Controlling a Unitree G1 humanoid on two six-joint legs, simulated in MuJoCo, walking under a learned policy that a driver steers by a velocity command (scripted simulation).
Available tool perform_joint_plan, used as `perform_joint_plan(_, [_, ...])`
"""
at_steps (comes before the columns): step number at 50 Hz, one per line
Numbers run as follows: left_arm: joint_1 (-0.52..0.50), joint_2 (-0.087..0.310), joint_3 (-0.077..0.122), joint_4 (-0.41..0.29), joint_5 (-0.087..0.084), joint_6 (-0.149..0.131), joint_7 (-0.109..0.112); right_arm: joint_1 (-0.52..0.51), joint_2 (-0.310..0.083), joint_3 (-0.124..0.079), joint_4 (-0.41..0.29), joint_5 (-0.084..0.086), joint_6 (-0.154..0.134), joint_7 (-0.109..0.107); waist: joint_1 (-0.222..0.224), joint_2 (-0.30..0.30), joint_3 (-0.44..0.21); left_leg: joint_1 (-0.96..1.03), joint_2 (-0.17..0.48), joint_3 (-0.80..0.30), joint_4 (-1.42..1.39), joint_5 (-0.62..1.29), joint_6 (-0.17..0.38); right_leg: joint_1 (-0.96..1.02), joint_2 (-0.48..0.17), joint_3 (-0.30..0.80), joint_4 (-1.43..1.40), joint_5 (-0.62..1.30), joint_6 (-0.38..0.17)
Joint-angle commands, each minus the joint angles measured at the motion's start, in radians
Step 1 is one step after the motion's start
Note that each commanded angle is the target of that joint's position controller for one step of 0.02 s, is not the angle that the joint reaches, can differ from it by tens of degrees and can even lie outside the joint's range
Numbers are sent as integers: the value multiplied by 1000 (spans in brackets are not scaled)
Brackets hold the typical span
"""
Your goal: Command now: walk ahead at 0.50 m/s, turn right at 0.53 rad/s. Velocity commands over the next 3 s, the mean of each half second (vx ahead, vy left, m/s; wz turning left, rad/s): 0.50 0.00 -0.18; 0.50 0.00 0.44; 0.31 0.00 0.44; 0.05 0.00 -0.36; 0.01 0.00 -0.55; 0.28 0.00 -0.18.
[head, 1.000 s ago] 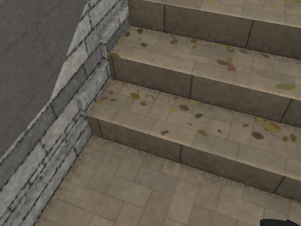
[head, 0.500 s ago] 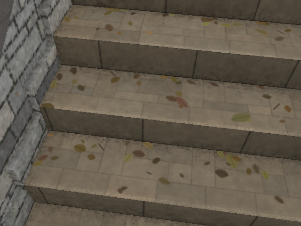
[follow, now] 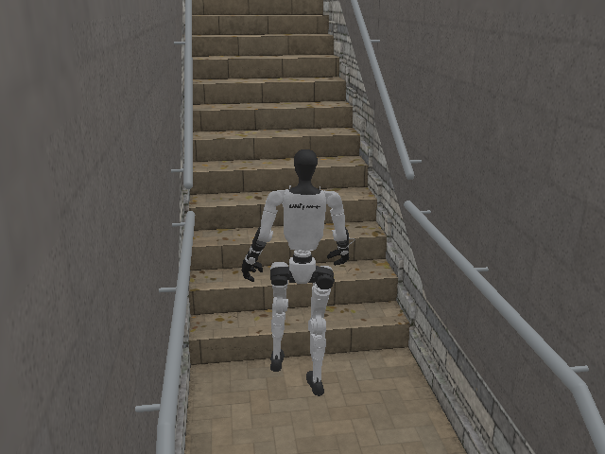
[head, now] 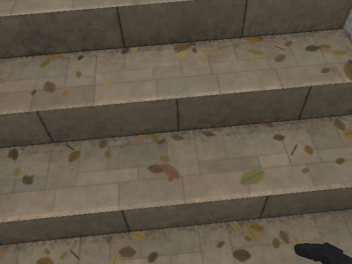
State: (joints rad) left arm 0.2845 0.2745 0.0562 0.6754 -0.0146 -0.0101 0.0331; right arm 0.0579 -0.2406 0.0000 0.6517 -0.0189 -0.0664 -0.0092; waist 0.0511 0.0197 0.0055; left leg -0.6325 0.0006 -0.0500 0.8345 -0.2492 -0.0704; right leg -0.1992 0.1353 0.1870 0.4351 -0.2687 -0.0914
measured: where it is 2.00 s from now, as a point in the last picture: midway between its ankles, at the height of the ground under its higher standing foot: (122, 96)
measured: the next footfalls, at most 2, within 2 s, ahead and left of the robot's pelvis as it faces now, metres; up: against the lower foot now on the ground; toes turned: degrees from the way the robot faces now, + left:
left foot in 0.08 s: +0.14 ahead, +0.12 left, +0.00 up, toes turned -5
right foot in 0.54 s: +0.39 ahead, -0.15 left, +0.17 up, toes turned -9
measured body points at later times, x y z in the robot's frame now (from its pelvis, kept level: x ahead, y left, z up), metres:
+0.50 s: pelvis +0.20 +0.00 +0.01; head +0.27 +0.02 +0.46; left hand +0.48 +0.07 -0.04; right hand +0.04 -0.18 -0.10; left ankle +0.10 +0.13 -0.74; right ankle +0.34 -0.15 -0.52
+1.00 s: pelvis +0.43 +0.00 +0.16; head +0.43 -0.01 +0.61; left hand +0.34 +0.18 +0.01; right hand +0.67 -0.12 +0.08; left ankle +0.55 +0.14 -0.29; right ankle +0.35 -0.15 -0.58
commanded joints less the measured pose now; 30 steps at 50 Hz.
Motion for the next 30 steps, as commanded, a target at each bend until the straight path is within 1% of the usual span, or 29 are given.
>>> perform_joint_plan(1, [-11,127,31,-82,-3,-3,17,-44,-88,-31,-102,6,-14,8,-45,-142,-70,16,-21,40,-32,-94,24,111,-294,280,-9,420,-127])
perform_joint_plan(2, [-60,131,31,-103,4,-1,15,-11,-114,-44,-101,-12,-24,6,-77,-142,-80,133,-35,64,-149,-72,49,94,-252,241,39,638,-83])
perform_joint_plan(3, [-76,116,27,-112,1,-6,20,21,-129,-58,-90,-19,-32,3,-97,-148,-120,240,-49,78,-293,78,62,135,-207,200,141,917,-44])
perform_joint_plan(4, [-123,104,21,-122,-4,-11,21,103,-126,-65,-70,-28,-44,4,-152,-155,-162,364,-44,76,-516,294,87,175,-151,145,276,1072,-4])
perform_joint_plan(5, [-207,71,8,-155,0,-22,13,318,-165,-80,-3,-35,-47,5,-235,-147,-231,657,66,-43,-574,530,151,23,-123,135,489,867,32])
perform_joint_plan(6, [-154,-73,-33,-169,40,-50,-3,409,-192,-79,59,-19,-41,8,-173,168,-214,957,294,-280,-430,1296,221,-346,52,63,834,-264,92])
perform_joint_plan(7, [103,13,-10,-106,1,-61,-13,364,-206,-89,56,-32,-44,10,-59,174,-233,949,475,-486,-374,1231,384,-534,64,115,1093,-345,123])
perform_joint_plan(8, [87,75,5,-73,-11,-52,-17,324,-163,-90,43,-26,-29,3,-87,75,-166,885,442,-425,-395,988,426,-627,17,67,1274,-303,155])
perform_joint_plan(9, [-11,68,1,-101,-15,-50,-21,315,-111,-77,53,-17,-13,-1,-109,67,-92,837,372,-328,-441,741,403,-728,-4,-8,1395,-286,163])
perform_joint_plan(10, [-74,37,-11,-129,-10,-46,-24,323,-76,-61,66,-10,1,-1,-103,27,-54,788,327,-290,-470,493,366,-800,-20,-44,1493,-271,155])
perform_joint_plan(11, [-126,-8,-28,-158,-11,-45,-35,348,-56,-49,90,-12,11,-3,-100,23,0,727,303,-271,-492,343,351,-882,-22,-50,1595,-256,145])
perform_joint_plan(13, [-217,-106,-73,-203,-26,-48,-60,413,0,-26,135,-11,22,-10,-98,12,75,640,261,-205,-519,148,309,-1046,-44,-51,1680,-220,110])
perform_joint_plan(14, [-232,-136,-91,-218,-19,-51,-68,405,1,-24,142,-6,25,-14,-81,10,96,559,239,-178,-539,102,295,-1066,-59,-57,1656,-181,105])
perform_joint_plan(15, [-219,-172,-102,-200,-13,-46,-67,457,9,-23,184,-11,31,-17,-92,53,80,552,267,-203,-567,142,318,-1127,-48,-87,1842,-177,108])
perform_joint_plan(16, [-214,-181,-113,-219,-17,-42,-66,445,-7,-23,190,-4,36,-22,-63,65,84,539,278,-187,-581,126,308,-1178,-70,-66,1868,-172,118])
perform_joint_plan(17, [-238,-162,-115,-238,-20,-34,-64,412,-25,-24,181,1,40,-26,-50,54,92,477,262,-138,-599,74,289,-1171,-89,-66,1813,-130,128])
perform_joint_plan(18, [-289,-167,-121,-254,-14,-34,-56,440,-26,-21,197,-2,39,-27,-70,63,110,475,269,-160,-606,62,292,-1239,-94,-92,1882,-119,131])
perform_joint_plan(19, [-333,-162,-127,-296,5,-39,-47,443,-26,-19,206,10,36,-31,-61,67,114,467,254,-151,-627,87,279,-1257,-133,-110,1836,-109,137])
perform_joint_plan(20, [-373,-165,-137,-327,18,-43,-47,446,-20,-12,216,19,36,-36,-54,58,97,448,229,-140,-644,103,268,-1225,-175,-170,1741,-67,140])
perform_joint_plan(21, [-437,-174,-152,-364,29,-53,-52,470,-26,-14,232,36,39,-42,-64,49,74,415,183,-127,-671,92,263,-1156,-216,-253,1551,-18,153])
perform_joint_plan(22, [-494,-174,-160,-412,25,-63,-53,522,-20,-10,261,56,41,-49,-75,75,60,346,172,-135,-725,131,272,-1013,-244,-277,1354,34,148])
perform_joint_plan(23, [-553,-165,-172,-433,35,-75,-51,571,-51,-19,277,64,47,-56,-107,75,16,284,163,-116,-836,244,296,-750,-225,-372,1073,24,142])
perform_joint_plan(24, [-602,-232,-194,-475,21,-85,-50,634,-76,-25,311,86,55,-67,-114,156,-39,301,197,-122,-891,414,293,-502,-204,-381,848,-155,122])
perform_joint_plan(25, [-559,-178,-165,-450,-6,-92,-49,683,-90,-15,343,63,46,-64,-92,195,-129,423,186,-92,-809,884,291,-350,-97,-481,800,-261,96])
perform_joint_plan(26, [-358,-106,-118,-383,-15,-96,-46,643,-149,-19,339,21,27,-48,6,310,-244,579,245,-79,-659,1572,295,-217,-42,-446,845,-233,48])
perform_joint_plan(27, [-149,-8,-76,-318,-18,-83,-39,513,-243,-47,312,13,25,-45,145,387,-273,771,246,-54,-455,1804,244,-240,-59,-327,654,-190,23])
perform_joint_plan(28, [14,79,-43,-267,14,-74,-44,438,-254,-69,279,12,9,-51,202,349,-376,699,245,-109,-243,1780,226,-59,-137,-94,579,-137,-39])
perform_joint_plan(29, [133,167,-3,-173,71,-61,-50,469,-120,-61,227,28,-13,-29,166,-123,-522,313,89,-89,102,1326,198,274,-381,402,301,-153,-164])
perform_joint_plan(30, [221,195,5,-122,87,-39,-35,444,-37,-55,241,9,-33,12,164,-395,-593,118,-103,-209,542,90,168,387,-536,859,-113,-284,-248])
